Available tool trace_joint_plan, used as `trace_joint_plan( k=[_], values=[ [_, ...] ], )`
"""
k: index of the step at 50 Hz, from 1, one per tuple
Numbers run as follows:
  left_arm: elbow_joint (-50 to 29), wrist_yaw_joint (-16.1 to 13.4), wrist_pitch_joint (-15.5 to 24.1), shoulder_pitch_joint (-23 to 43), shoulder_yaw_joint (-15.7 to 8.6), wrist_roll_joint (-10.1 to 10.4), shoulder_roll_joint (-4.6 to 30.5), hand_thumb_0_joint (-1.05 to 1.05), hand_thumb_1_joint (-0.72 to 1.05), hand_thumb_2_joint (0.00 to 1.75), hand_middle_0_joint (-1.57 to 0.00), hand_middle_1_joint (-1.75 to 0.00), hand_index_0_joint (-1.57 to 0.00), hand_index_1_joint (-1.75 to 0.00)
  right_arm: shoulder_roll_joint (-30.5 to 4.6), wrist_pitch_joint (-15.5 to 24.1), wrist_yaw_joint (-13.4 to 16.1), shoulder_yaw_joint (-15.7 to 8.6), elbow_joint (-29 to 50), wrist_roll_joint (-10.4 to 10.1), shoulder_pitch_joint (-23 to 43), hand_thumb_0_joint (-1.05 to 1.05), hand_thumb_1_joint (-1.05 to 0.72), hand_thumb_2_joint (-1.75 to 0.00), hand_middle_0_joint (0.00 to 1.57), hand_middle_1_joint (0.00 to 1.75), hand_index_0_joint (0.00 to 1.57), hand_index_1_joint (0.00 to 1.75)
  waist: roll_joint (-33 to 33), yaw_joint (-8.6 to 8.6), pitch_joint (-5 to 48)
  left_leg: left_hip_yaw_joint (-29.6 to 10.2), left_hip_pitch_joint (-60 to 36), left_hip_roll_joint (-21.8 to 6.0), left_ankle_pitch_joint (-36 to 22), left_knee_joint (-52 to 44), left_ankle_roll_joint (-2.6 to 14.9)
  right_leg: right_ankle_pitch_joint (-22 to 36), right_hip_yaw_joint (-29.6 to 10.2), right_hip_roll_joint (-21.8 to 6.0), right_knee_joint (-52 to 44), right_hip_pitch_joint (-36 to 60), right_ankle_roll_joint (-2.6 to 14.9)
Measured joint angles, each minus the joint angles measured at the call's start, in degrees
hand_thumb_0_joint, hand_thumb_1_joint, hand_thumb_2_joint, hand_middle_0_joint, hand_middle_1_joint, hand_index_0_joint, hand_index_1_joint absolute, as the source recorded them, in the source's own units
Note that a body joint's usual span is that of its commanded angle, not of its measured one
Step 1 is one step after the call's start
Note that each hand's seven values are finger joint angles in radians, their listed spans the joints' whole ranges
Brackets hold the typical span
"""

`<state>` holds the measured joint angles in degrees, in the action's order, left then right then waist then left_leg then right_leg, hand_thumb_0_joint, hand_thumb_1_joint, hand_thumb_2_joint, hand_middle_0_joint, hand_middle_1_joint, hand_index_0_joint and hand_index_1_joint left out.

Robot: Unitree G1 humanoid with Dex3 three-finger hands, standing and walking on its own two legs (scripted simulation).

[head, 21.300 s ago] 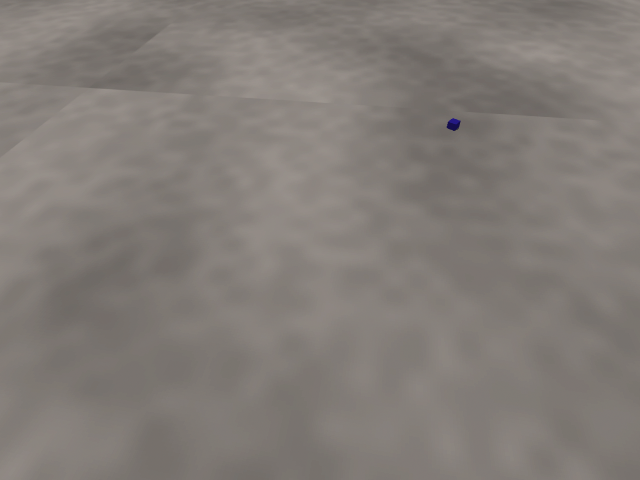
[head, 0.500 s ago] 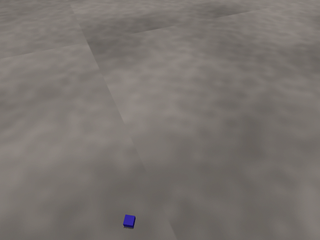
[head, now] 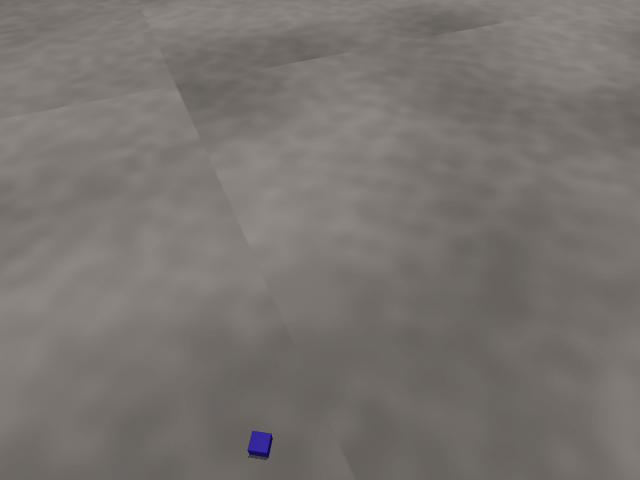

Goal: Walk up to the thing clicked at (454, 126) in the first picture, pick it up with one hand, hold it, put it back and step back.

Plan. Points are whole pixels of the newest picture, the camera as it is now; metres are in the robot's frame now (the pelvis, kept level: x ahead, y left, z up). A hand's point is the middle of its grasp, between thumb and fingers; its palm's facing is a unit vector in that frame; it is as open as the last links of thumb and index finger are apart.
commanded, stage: stand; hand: left
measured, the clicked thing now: (260, 444) +0.44 +0.21 -0.76
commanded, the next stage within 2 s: walk up in 0.64 s
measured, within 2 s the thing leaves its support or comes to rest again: neither
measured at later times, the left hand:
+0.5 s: hand out of the picture +0.07 +0.25 -0.16, palm faces -0.03 -0.94 -0.34, open 7.4 cm
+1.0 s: hand out of the picture +0.06 +0.21 -0.16, palm faces -0.04 -0.94 -0.35, open 7.4 cm
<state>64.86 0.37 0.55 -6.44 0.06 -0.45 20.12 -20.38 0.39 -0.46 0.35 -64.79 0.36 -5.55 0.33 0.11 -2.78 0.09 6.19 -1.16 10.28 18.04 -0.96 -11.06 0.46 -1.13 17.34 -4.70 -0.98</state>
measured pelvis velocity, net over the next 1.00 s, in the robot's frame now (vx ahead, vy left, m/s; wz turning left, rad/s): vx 0.01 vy -0.05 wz -0.03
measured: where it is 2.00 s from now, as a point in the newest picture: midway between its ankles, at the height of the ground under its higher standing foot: outside the picture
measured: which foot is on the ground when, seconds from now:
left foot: down 0.00-0.88, up 0.90-1.00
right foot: down 0.00-1.00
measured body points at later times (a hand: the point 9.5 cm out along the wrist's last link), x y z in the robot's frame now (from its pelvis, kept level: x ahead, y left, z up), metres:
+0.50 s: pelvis +0.00 +0.00 +0.00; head +0.01 +0.00 +0.45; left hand +0.07 +0.30 -0.13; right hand +0.08 -0.30 -0.13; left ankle +0.00 +0.13 -0.75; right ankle -0.02 -0.13 -0.75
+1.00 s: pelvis +0.01 -0.05 -0.01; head +0.03 -0.06 +0.44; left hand +0.07 +0.26 -0.13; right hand +0.05 -0.39 -0.13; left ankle -0.01 +0.09 -0.72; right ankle +0.00 -0.16 -0.75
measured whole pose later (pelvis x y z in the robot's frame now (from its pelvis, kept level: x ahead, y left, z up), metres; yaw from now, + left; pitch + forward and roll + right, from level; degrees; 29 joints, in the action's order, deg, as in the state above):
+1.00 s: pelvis +0.01 -0.05 -0.01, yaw -2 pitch -2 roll +0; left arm 55.6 2.6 -1.8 -12.2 -3.4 -2.5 20.7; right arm -24.0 0.0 1.7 -2.9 -57.7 0.6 -12.7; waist 0.9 0.8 -5.1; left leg -1.8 16.1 -1.4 28.3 44.5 -0.1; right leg -15.1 0.5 1.3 27.0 -9.8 1.9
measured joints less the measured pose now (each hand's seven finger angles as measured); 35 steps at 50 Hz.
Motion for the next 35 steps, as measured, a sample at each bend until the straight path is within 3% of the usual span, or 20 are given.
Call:
trace_joint_plan(
  k=[32, 35],
  values=[
    [-0.4, 0.0, 0.1, -0.7, 0.2, -0.1, 0.0, 0.01, 0.91, 0.90, -0.21, -0.30, -0.21, -0.29, 0.0, -0.1, -0.1, -0.1, 0.1, 0.0, -0.7, 0.01, -0.91, -0.90, 0.20, 0.30, 0.20, 0.30, -0.1, -0.08, 0.2, -0.1, 0.1, 0.1, -0.2, 0.2, 0.13, 0.3, 0.1, -0.1, 0.0, 0.1, -0.12],
    [-2.3, 1.1, -1.3, -1.5, -1.5, -1.1, 0.9, 0.01, 0.91, 0.90, -0.21, -0.30, -0.21, -0.29, 0.6, 0.9, 0.4, -0.9, 1.5, 0.5, -1.8, 0.01, -0.91, -0.90, 0.20, 0.30, 0.20, 0.30, -1.3, 0.14, 0.2, 0.4, 0.7, 0.3, 0.3, 1.0, 0.24, -1.5, -0.4, -0.3, 3.6, -2.1, 0.35]
  ],
)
